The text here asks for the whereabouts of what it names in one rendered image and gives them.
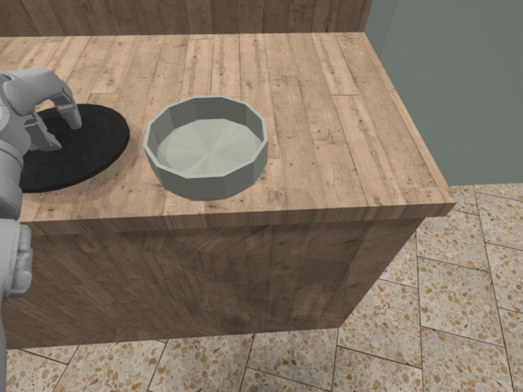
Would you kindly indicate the lid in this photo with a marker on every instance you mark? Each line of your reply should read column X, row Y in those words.
column 88, row 151

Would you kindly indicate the table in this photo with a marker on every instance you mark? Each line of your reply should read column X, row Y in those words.
column 348, row 179

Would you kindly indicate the left robot upper arm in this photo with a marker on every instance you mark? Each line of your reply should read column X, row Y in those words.
column 15, row 275

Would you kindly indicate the pot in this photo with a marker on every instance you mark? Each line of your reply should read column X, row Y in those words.
column 207, row 148

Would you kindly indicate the left robot hand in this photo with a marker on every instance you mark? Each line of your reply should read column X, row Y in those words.
column 45, row 85

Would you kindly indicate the left robot forearm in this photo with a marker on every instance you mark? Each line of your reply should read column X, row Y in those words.
column 16, row 103

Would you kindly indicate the knob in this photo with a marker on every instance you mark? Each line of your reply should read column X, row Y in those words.
column 58, row 127

